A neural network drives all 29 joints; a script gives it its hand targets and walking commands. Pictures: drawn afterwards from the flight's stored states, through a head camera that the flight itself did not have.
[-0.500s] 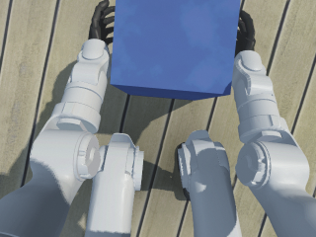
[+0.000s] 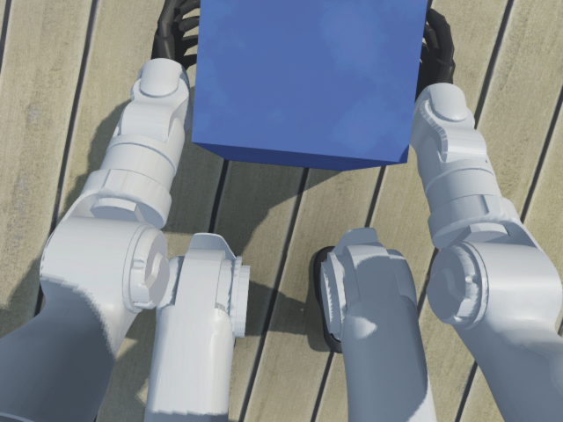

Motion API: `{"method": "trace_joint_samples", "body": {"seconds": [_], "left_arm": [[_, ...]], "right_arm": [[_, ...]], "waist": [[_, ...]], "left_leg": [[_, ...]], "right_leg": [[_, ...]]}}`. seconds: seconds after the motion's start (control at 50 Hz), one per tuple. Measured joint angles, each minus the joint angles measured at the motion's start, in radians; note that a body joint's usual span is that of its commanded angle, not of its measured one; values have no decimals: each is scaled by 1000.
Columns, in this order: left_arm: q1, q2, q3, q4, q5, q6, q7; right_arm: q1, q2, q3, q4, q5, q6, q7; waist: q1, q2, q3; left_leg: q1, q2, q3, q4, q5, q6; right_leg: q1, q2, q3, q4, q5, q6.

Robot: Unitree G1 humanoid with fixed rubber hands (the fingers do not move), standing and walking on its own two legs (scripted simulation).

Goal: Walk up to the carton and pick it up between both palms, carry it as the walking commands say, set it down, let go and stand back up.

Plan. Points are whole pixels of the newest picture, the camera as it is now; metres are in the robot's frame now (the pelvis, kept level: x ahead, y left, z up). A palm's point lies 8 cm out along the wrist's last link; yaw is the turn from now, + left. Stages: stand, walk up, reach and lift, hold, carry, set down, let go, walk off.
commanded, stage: set down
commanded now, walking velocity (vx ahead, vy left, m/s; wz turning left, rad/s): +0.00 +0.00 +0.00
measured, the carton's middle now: (296, 100) +0.50 -0.03 -0.22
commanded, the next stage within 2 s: let go in 1.78 s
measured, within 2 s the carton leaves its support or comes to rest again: neither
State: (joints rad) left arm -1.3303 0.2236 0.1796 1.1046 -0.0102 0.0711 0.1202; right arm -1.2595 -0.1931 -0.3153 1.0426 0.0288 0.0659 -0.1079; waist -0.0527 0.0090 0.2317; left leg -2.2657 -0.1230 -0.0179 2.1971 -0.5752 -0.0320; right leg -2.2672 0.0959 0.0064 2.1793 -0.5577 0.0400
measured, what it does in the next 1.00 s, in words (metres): rises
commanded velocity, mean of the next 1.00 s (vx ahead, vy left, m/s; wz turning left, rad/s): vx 0.00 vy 0.00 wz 0.00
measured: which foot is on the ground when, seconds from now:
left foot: down 0.00-1.00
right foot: down 0.00-1.00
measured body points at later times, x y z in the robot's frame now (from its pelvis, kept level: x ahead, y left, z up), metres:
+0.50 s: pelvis +0.00 +0.00 +0.01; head +0.36 +0.00 +0.28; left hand +0.54 +0.16 -0.17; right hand +0.51 -0.22 -0.16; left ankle +0.11 +0.11 -0.34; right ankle +0.12 -0.11 -0.34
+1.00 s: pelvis +0.01 +0.00 +0.10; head +0.33 -0.01 +0.42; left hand +0.55 +0.16 -0.02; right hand +0.51 -0.23 -0.01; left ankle +0.11 +0.11 -0.34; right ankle +0.12 -0.11 -0.34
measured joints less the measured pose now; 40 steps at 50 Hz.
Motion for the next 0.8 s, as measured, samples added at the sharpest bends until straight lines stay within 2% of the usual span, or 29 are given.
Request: {"method": "trace_joint_samples", "body": {"seconds": [0.12, 0.32, 0.46, 0.58, 0.68, 0.8], "left_arm": [[-8, 45, -65, 16, -76, -33, 14], [18, 97, -124, -8, -162, -51, 9], [45, 114, -118, -38, -169, -46, -5], [91, 119, -103, -139, -172, -20, -6], [136, 115, -78, -217, -158, 22, -7], [174, 103, -35, -228, -120, 49, -25]], "right_arm": [[-21, -31, 71, 43, 71, -45, -14], [17, -89, 136, 27, 160, -70, -7], [50, -112, 142, -7, 179, -65, 7], [95, -116, 144, -114, 191, -39, 4], [140, -104, 129, -208, 173, 4, 4], [185, -86, 100, -243, 136, 40, 18]], "waist": [[-7, -5, 16], [-4, -5, -14], [-2, -7, -24], [2, -6, -27], [-1, 0, -58], [-4, 5, -142]], "left_leg": [[0, 9, -4, -26, 13, 2], [-25, 27, 3, -42, 9, 14], [-36, 37, 7, -34, 1, 20], [-24, 43, 9, -35, -6, 22], [19, 45, 9, -73, -14, 24], [86, 51, 6, -170, -13, 24]], "right_leg": [[1, -6, -6, -30, 15, -5], [-25, -21, -12, -47, 14, -14], [-37, -30, -17, -40, 8, -20], [-27, -34, -19, -42, 4, -25], [14, -36, -17, -77, -4, -29], [77, -33, -12, -173, 0, -32]]}}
